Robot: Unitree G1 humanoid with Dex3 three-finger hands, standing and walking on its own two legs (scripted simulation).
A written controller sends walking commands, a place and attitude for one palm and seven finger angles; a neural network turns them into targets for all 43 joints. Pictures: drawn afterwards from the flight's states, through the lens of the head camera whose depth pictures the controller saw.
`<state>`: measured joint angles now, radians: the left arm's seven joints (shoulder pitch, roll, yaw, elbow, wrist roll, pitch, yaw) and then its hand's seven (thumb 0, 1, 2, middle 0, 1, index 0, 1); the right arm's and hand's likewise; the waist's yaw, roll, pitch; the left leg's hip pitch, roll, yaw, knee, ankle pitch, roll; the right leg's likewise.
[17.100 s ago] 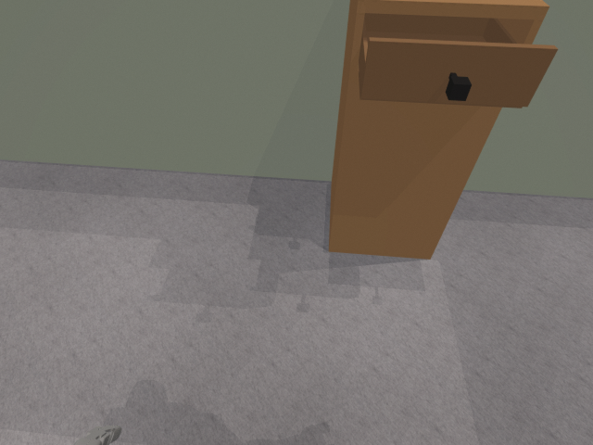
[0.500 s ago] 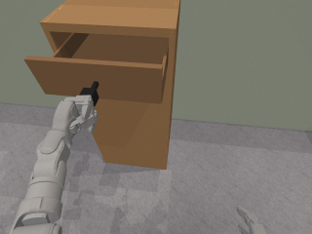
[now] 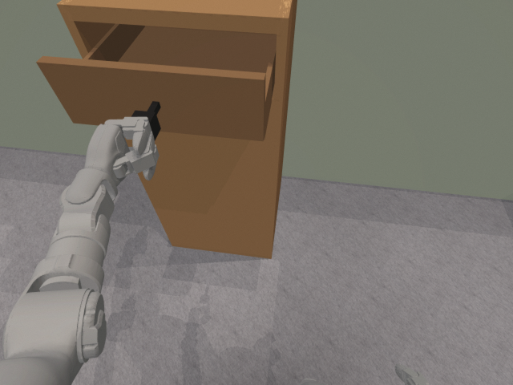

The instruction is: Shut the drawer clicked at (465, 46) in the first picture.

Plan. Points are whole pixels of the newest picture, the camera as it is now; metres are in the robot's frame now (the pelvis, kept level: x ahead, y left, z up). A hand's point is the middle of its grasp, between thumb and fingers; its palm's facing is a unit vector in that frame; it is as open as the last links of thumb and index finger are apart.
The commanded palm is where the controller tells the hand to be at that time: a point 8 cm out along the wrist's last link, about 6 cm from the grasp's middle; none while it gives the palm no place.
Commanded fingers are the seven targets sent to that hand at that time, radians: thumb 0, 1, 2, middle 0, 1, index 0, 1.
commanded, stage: push the drawer shut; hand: left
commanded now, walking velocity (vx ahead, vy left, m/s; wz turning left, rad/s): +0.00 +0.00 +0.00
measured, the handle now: (148, 118) +0.52 +0.20 +0.12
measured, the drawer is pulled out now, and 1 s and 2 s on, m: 0.14 0.01 0.00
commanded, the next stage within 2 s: pull the fist back off the drawer in 1.26 s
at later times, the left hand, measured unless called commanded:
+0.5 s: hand (166, 126) +0.50 +0.16 +0.12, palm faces -0.12 -0.99 -0.04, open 3.0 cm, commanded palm +0.51 +0.21 +0.12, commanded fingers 0.00 0.90 0.90 -1.40 -1.60 -1.40 -1.60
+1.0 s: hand (173, 100) +0.56 +0.16 +0.13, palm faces -0.14 -0.99 -0.02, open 3.1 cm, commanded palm +0.57 +0.21 +0.12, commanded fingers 0.00 0.90 0.90 -1.40 -1.60 -1.40 -1.60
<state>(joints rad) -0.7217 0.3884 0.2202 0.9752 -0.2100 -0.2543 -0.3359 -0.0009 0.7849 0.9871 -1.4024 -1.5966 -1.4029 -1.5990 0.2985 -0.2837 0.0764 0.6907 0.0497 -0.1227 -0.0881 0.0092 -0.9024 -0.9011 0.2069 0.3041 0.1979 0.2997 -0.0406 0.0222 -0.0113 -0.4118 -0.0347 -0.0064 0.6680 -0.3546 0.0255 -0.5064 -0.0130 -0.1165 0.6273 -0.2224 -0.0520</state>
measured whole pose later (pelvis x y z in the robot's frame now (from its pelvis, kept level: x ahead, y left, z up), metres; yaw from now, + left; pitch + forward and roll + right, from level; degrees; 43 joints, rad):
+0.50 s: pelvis -0.01 +0.00 -0.01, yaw -2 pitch +13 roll +0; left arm -0.99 0.55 0.30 1.24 -0.16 -0.29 -0.35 -0.01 0.82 1.02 -1.40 -1.60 -1.40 -1.60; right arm 0.40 -0.32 0.06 0.71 0.04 -0.14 -0.08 0.01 -0.90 -0.90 0.21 0.30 0.20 0.30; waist -0.14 0.02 -0.03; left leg -0.61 -0.01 0.01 0.75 -0.36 0.03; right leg -0.69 0.01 -0.10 0.67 -0.20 -0.06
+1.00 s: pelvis +0.01 +0.02 -0.01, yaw -2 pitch +18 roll -2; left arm -1.18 0.63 0.35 1.37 -0.07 -0.27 -0.34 0.01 0.75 0.96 -1.40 -1.60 -1.40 -1.60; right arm 0.45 -0.31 0.07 0.68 0.00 -0.04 -0.04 0.00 -0.90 -0.90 0.21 0.30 0.20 0.30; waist -0.21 0.03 -0.04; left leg -0.69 -0.01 0.02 0.77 -0.40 0.04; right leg -0.76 0.01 -0.10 0.66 -0.22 -0.04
